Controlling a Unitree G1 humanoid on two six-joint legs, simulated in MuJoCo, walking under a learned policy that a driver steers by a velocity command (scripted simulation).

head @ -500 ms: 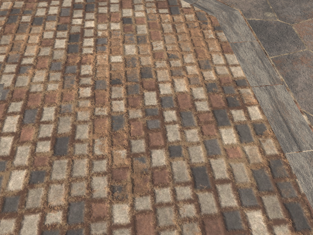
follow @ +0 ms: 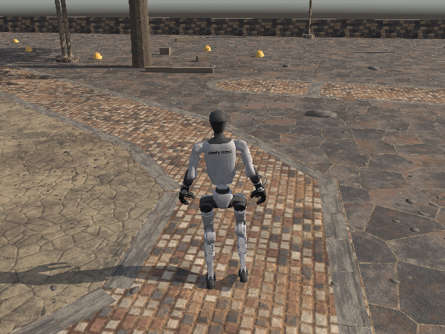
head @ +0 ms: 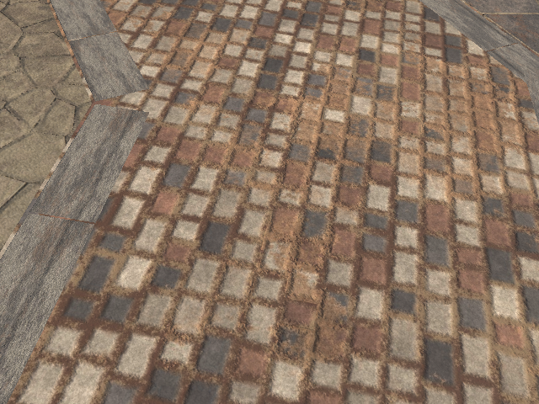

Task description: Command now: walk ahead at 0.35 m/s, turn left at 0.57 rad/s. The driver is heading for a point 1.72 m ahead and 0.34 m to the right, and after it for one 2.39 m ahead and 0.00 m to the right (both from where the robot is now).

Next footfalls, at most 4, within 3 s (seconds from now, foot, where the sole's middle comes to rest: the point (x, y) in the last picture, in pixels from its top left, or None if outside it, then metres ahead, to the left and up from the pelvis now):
0.40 right None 0.38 -0.10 -0.77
0.84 left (229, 334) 0.67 0.09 -0.77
1.30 right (337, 318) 0.73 -0.20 -0.77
1.72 left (245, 303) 0.76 0.05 -0.77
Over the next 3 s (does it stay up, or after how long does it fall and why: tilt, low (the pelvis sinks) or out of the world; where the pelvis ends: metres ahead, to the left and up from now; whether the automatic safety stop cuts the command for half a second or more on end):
stays up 1.13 -0.07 0.01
